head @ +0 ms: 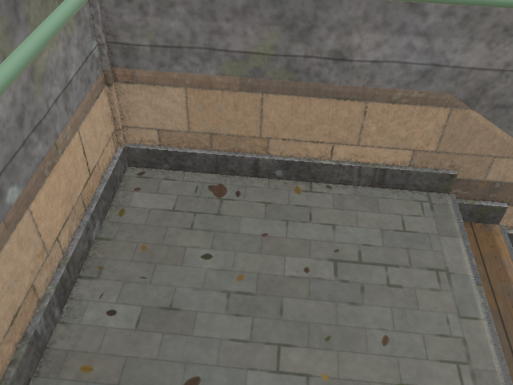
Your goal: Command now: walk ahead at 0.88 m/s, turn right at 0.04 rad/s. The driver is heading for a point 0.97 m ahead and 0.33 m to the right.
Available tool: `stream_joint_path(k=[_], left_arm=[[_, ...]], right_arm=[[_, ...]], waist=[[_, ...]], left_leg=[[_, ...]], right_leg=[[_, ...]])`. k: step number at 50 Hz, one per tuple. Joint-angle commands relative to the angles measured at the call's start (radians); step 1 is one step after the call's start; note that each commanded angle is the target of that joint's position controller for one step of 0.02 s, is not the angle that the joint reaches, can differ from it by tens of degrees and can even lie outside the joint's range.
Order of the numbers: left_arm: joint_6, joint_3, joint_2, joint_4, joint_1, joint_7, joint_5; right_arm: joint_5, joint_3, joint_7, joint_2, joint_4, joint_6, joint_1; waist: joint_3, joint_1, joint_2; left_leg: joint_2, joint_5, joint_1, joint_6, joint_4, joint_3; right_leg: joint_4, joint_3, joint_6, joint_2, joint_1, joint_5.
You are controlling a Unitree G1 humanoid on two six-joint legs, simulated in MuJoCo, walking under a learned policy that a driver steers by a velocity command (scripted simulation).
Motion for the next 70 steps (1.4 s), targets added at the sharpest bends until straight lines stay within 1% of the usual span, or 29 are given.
stream_joint_path(k=[1,4,6,7,9,12,14,17,23,25,27,28,30,33,38,41,42,43,44,45,47,51,53,59,62,63,64,66,70], left_arm=[[-0.007,0.013,0.034,-0.038,-0.11,0.008,-0.005],[0.007,0.048,0.078,0.1,0.275,0.028,0.007],[0.017,0.019,0.049,0.128,0.552,-0.005,-0.003],[-0.012,0.068,0.211,0.132,0.54,-0.011,-0.018],[-0.028,0.051,0.093,0.129,0.458,0.002,0.02],[-0.07,0.022,0.08,0.155,0.396,0.04,-0.006],[-0.075,0.047,0.163,0.149,0.313,0.027,0.02],[-0.101,0.01,0.013,0.173,0.32,0.013,-0.021],[-0.055,-0.007,0.037,0.288,0.485,0.025,0.068],[-0.042,0.005,0.068,0.292,0.398,0.03,0.044],[-0.055,-0.015,-0.019,0.207,0.466,0.069,-0.058],[-0.037,-0.018,0.025,0.189,0.398,0.08,-0.032],[-0.023,-0.005,0.037,0.132,0.14,0.036,0.05],[0.0,-0.026,-0.079,-0.031,-0.086,-0.034,0.044],[0.007,-0.034,-0.038,-0.004,0.017,-0.066,0.039],[0.012,0.011,0.09,0.07,0.28,-0.056,0.037],[0.015,0.04,0.141,0.131,0.452,-0.042,0.028],[0.031,0.048,0.166,0.119,0.351,-0.023,0.002],[0.029,0.043,0.268,0.051,0.267,-0.012,0.041],[0.033,0.046,0.209,0.063,0.315,0.015,0.051],[-0.007,0.022,0.145,0.07,0.19,0.032,0.053],[-0.086,0.001,0.115,0.106,0.17,0.004,0.018],[-0.11,-0.025,0.02,0.079,0.063,0.009,-0.02],[-0.072,0.012,0.146,0.136,0.221,0.086,0.007],[-0.046,-0.004,0.084,0.106,0.037,0.061,0.024],[-0.033,-0.037,-0.071,0.121,0.21,0.038,0.055],[-0.031,-0.037,-0.024,0.182,0.455,0.019,-0.034],[-0.019,-0.006,0.145,0.118,0.182,0.033,-0.022],[0.029,-0.036,0.017,0.072,0.114,0.024,0.009]], right_arm=[[-0.021,-0.007,-0.015,-0.097,0.029,0.001,0.11],[-0.023,-0.006,0.013,-0.132,0.056,0.005,0.109],[-0.038,0.017,0.015,-0.017,0.001,-0.03,-0.029],[0.009,0.002,-0.005,-0.117,-0.08,-0.054,-0.101],[-0.05,-0.024,-0.006,-0.187,-0.057,-0.063,-0.345],[-0.044,0.006,0.041,-0.083,-0.096,-0.053,-0.479],[-0.031,0.0,0.054,-0.072,-0.043,-0.049,-0.39],[-0.01,0.006,0.065,-0.012,-0.06,-0.072,-0.426],[0.014,-0.013,0.02,-0.052,-0.079,-0.1,-0.328],[0.006,-0.054,-0.009,-0.143,0.028,-0.092,0.021],[-0.038,-0.056,0.005,-0.174,0.042,-0.088,0.188],[-0.02,-0.077,0.006,-0.2,0.042,-0.088,0.184],[-0.034,-0.051,0.0,-0.059,0.021,-0.095,0.069],[0.01,-0.019,-0.008,0.018,0.088,-0.14,-0.083],[0.052,-0.033,0.0,-0.063,0.042,-0.138,-0.211],[0.017,-0.053,-0.017,-0.176,0.018,-0.094,-0.171],[0.004,-0.053,-0.014,-0.178,0.009,-0.076,-0.191],[-0.016,-0.03,0.004,-0.082,-0.006,-0.073,-0.174],[0.008,-0.007,0.005,-0.046,-0.125,-0.089,-0.037],[0.015,-0.019,0.002,-0.131,-0.118,-0.103,-0.134],[0.007,-0.012,0.005,-0.125,-0.111,-0.087,-0.158],[-0.001,-0.005,0.016,-0.071,-0.082,-0.018,-0.109],[0.083,-0.019,-0.007,-0.084,-0.135,-0.065,-0.298],[0.03,-0.015,0.065,-0.05,-0.196,-0.122,-0.386],[0.014,-0.046,0.02,-0.14,-0.069,-0.088,0.048],[-0.028,-0.019,0.027,-0.173,-0.024,-0.096,0.082],[-0.068,-0.016,0.036,-0.155,-0.09,-0.115,0.028],[0.003,-0.016,0.013,-0.143,-0.14,-0.106,-0.188],[0.037,0.025,-0.002,-0.078,-0.091,-0.059,-0.302]], waist=[[0.295,-0.088,0.069],[0.084,0.072,-0.111],[-0.054,0.224,-0.212],[-0.141,0.258,-0.358],[0.179,0.255,0.054],[0.318,0.147,0.089],[0.245,0.12,-0.074],[0.172,0.151,0.046],[0.194,0.144,0.087],[0.081,-0.028,0.101],[-0.2,0.015,0.268],[-0.298,-0.045,0.274],[-0.027,-0.04,0.085],[0.302,0.16,0.138],[0.204,0.259,0.115],[0.016,0.395,0.129],[-0.077,0.47,0.056],[-0.04,0.377,-0.167],[-0.235,0.22,-0.223],[-0.144,0.292,-0.042],[0.148,0.174,0.088],[0.216,0.053,0.137],[0.244,0.09,0.062],[0.047,0.147,-0.026],[-0.083,-0.118,-0.043],[-0.231,0.01,0.365],[-0.458,0.039,0.275],[-0.217,0.047,0.059],[0.027,0.173,0.109]], left_leg=[[0.262,0.5,-0.132,0.107,-0.107,-0.268],[0.212,0.539,-0.286,0.073,0.45,0.027],[0.183,-0.066,-0.959,0.025,1.226,0.269],[0.194,0.045,-1.187,-0.078,1.157,0.34],[0.363,0.208,-1.201,-0.117,0.714,0.241],[0.394,0.534,-0.757,-0.196,-0.015,0.281],[0.342,0.812,-0.383,-0.171,0.025,0.371],[0.331,1.328,-0.149,-0.134,-0.309,0.342],[0.333,1.093,0.005,-0.169,-0.662,0.304],[0.472,1.158,0.468,-0.138,-0.688,0.21],[0.807,1.89,1.035,-0.066,-0.113,0.06],[0.87,1.362,1.019,0.076,-0.229,-0.113],[0.759,0.536,0.532,0.062,-0.546,-0.118],[0.683,0.678,-0.118,-0.072,-0.756,0.14],[0.536,1.286,-0.242,-0.117,-0.731,0.545],[0.568,1.73,-0.122,-0.138,-0.179,0.553],[0.508,1.293,-0.294,-0.15,0.224,0.549],[0.32,0.302,-0.513,-0.154,0.694,0.562],[0.336,0.23,-0.711,-0.132,0.814,0.339],[0.35,0.358,-0.791,-0.13,0.741,0.313],[0.44,0.432,-0.708,-0.133,0.578,0.331],[0.446,0.412,-0.456,-0.153,0.27,0.368],[0.433,0.541,-0.477,-0.178,0.052,0.366],[0.24,1.142,-0.129,-0.18,-0.513,0.44],[0.356,1.292,0.221,-0.072,-0.593,0.342],[0.606,1.991,0.532,0.078,-0.348,0.136],[0.815,1.947,0.681,0.257,-0.402,-0.292],[0.711,1.509,0.371,0.159,-0.543,-0.076],[0.492,0.862,-0.197,0.073,-0.729,0.157]], right_leg=[[-0.211,0.005,-0.043,-0.082,-0.004,-0.104],[-0.161,-0.097,-0.112,-0.053,0.503,-0.157],[0.411,0.102,-0.203,-0.189,0.945,0.012],[0.158,0.57,-0.503,-0.42,1.073,-0.203],[-0.049,0.565,-0.418,-0.298,0.704,-0.678],[-0.122,0.36,-0.325,-0.094,0.106,-0.385],[-0.107,0.311,-0.306,-0.079,-0.063,0.029],[0.026,0.258,-0.219,0.04,-0.142,-0.277],[0.536,0.315,-0.207,0.11,0.122,-0.134],[1.064,0.199,-0.202,0.13,-0.138,-0.412],[1.496,0.024,-0.168,0.086,-0.671,-0.921],[1.599,-0.075,-0.158,0.055,-0.818,-0.862],[1.409,-0.083,-0.182,-0.052,-0.792,-0.673],[0.846,-0.02,-0.141,-0.157,-0.542,-0.52],[0.473,-0.274,-0.174,-0.01,0.001,-0.203],[0.39,-0.311,-0.244,0.105,0.342,-0.327],[0.314,-0.203,-0.301,0.082,0.638,-0.322],[0.216,0.047,-0.34,-0.04,0.654,-0.496],[0.013,0.576,-0.464,-0.307,0.828,-0.583],[-0.197,0.664,-0.435,-0.324,0.742,-0.817],[-0.199,0.456,-0.356,-0.281,0.357,-0.505],[-0.196,0.057,-0.275,-0.148,0.089,0.388],[-0.216,-0.031,-0.214,-0.078,0.071,0.395],[-0.094,-0.073,-0.07,-0.032,0.288,0.39],[0.489,-0.077,-0.003,0.027,0.246,0.358],[1.018,-0.041,0.046,0.178,-0.046,-0.93],[1.189,0.297,0.039,0.263,-0.182,-0.955],[1.034,0.21,0.051,0.133,-0.189,-0.752],[0.729,-0.041,0.087,0.014,0.014,-0.656]])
